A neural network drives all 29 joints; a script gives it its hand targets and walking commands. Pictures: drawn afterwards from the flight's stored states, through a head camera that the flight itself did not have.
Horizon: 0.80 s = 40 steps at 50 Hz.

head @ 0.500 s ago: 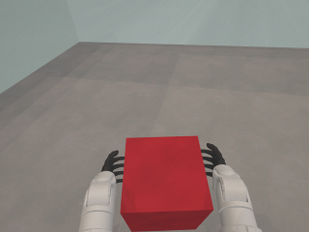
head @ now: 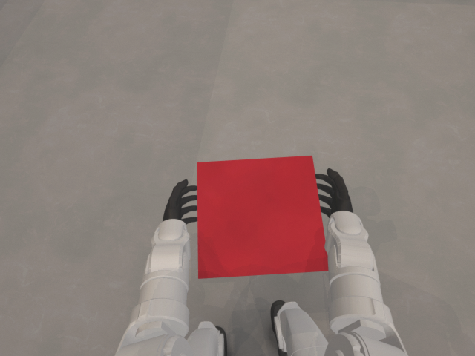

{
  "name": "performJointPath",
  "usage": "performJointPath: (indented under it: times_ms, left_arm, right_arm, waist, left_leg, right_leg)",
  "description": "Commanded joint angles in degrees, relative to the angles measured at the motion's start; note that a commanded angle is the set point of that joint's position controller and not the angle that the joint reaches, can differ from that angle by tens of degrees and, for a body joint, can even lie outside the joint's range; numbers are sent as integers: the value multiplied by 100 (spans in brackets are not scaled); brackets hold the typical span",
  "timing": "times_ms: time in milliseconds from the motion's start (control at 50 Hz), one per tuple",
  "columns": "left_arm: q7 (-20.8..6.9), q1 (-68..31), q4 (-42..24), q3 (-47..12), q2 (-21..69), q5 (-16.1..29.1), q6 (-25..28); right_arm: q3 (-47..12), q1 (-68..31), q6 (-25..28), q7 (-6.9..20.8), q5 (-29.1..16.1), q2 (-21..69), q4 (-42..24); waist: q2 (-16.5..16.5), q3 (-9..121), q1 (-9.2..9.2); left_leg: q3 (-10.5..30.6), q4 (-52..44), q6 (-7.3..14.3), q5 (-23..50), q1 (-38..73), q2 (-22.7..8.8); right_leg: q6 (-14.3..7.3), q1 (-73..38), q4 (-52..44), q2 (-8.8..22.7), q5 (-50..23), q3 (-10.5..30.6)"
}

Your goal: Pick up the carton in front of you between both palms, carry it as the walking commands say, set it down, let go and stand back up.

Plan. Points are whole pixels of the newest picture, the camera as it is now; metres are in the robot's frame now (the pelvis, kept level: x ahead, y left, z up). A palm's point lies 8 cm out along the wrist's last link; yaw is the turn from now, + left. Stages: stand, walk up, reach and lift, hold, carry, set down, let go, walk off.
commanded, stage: set down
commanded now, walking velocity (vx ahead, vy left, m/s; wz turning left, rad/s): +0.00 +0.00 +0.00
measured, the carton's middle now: (255, 225) +0.36 -0.04 -0.15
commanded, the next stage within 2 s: none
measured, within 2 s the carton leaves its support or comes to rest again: neither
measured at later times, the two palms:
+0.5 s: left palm (198, 216) +0.42 +0.08 -0.21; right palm (324, 223) +0.36 -0.20 -0.20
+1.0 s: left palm (214, 220) +0.46 +0.06 -0.38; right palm (314, 236) +0.37 -0.22 -0.37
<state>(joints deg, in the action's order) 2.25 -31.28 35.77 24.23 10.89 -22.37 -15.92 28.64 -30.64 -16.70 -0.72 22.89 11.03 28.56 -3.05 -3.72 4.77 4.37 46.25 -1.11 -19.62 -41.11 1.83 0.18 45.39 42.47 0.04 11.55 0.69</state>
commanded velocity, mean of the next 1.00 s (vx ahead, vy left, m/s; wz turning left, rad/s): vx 0.00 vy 0.00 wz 0.00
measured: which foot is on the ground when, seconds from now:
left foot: down 0.00-1.00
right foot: down 0.00-1.00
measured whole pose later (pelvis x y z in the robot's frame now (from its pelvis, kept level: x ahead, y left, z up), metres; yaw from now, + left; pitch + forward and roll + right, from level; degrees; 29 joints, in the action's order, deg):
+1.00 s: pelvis -0.06 +0.01 -0.26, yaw +1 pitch +47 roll +0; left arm 8.0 -65.3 52.8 11.1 -6.0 -7.3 -14.3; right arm 31.6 -53.1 -14.0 -7.4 9.8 5.3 32.0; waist -4.8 5.5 9.0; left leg 2.3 104.6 -1.4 -33.0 -118.6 5.7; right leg 2.6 123.3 98.6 0.5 22.3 2.7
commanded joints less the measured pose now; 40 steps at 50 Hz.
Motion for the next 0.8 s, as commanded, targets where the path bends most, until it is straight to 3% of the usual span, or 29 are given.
performJointPath:
  times_ms: [0, 80, 160, 260, 340, 500, 780]
  left_arm:
    - [-1124, -3240, -212, -2985, 4469, 1070, 898]
    - [-942, -3701, -766, -4027, 4681, 1602, 1104]
    - [-864, -3870, -820, -4359, 4764, 1838, 929]
    - [-994, -4239, -288, -3916, 4863, 1743, 498]
    - [-1097, -4634, 153, -3395, 4787, 1616, 295]
    - [-1086, -5299, 536, -3011, 4481, 1592, 381]
    - [-948, -6140, 584, -3440, 3886, 2020, 571]
  right_arm:
    - [-3079, -2627, 616, 1317, -980, 4492, 532]
    - [-3680, -2971, 849, 1316, -1297, 4422, 85]
    - [-3804, -3082, 709, 1346, -1399, 4299, 36]
    - [-3422, -3384, 259, 1510, -1293, 4393, 517]
    - [-3049, -3732, 1, 1565, -1190, 4483, 837]
    - [-2882, -4304, -9, 1392, -1310, 4563, 882]
    - [-3067, -5066, 220, 906, -1813, 4132, 483]
  waist:
    - [72, 4461, 26]
    - [48, 6453, 249]
    - [-96, 6840, 446]
    - [-284, 6012, 506]
    - [-234, 5801, 522]
    - [-37, 6416, 555]
    - [-264, 7338, 767]
  left_leg:
    - [-106, -33, 48, 1366, -829, 686]
    - [-124, 693, -82, 1973, -1090, 747]
    - [-142, 1151, -149, 1569, -1510, 801]
    - [-237, 1412, -111, 90, -2455, 837]
    - [-306, 1772, -56, -398, -3166, 885]
    - [-464, 2711, 11, -322, -4267, 1035]
    - [-649, 4088, 17, -352, -5459, 1122]
  right_leg:
    - [3, -2600, 807, -582, -2352, 158]
    - [3, -2060, 1600, -643, -2806, 7]
    - [9, -876, 2047, -728, -2075, -150]
    - [-7, 502, 2366, -766, -615, -305]
    - [10, 1054, 2648, -754, -150, -326]
    - [154, 1578, 3413, -756, -491, -332]
    - [325, 2169, 4579, -749, -861, -413]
